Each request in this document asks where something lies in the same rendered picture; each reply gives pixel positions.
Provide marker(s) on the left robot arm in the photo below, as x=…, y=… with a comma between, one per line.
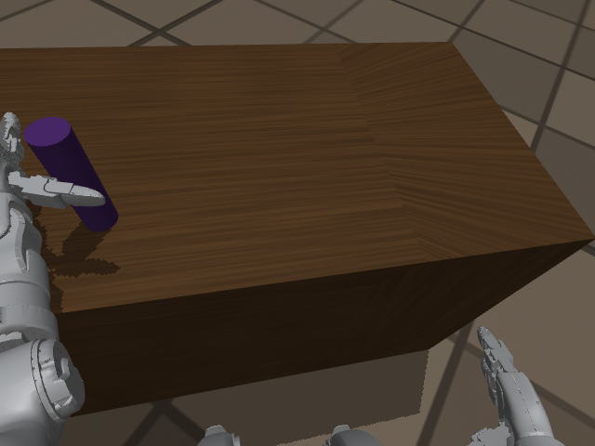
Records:
x=39, y=386

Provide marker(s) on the can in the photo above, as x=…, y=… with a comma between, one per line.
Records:
x=58, y=149

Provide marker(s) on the left robot hand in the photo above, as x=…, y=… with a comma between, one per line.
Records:
x=40, y=190

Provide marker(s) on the right robot hand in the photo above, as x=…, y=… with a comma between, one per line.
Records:
x=521, y=413

